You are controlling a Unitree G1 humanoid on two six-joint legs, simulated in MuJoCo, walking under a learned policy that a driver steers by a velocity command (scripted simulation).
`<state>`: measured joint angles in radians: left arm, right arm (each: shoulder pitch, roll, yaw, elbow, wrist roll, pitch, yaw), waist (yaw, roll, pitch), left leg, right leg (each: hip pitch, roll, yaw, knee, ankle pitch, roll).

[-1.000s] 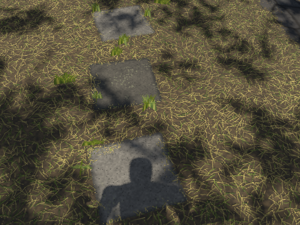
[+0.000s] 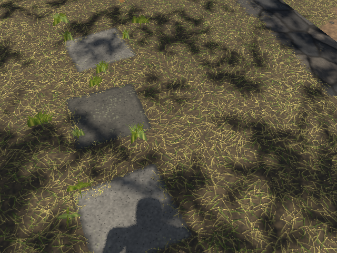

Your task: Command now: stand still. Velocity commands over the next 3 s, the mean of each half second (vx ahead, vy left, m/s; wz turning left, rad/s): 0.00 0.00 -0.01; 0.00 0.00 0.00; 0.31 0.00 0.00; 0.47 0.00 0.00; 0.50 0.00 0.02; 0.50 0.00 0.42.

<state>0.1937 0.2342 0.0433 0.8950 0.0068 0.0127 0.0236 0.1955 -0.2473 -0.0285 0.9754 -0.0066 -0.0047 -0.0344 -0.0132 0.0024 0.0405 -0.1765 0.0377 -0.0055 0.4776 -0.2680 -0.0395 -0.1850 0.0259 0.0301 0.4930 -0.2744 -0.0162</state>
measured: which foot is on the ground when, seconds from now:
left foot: down 0.00-1.00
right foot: down 0.00-1.00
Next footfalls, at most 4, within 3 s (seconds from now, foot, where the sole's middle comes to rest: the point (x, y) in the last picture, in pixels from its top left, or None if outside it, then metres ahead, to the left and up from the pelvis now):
1.68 right None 0.43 -0.08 -0.77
2.20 left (136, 203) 0.73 0.17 -0.77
2.76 right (184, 147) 1.04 -0.05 -0.77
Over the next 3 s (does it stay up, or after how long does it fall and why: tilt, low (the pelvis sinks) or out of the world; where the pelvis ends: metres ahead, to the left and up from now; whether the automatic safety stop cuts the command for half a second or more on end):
stays up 0.98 0.04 0.01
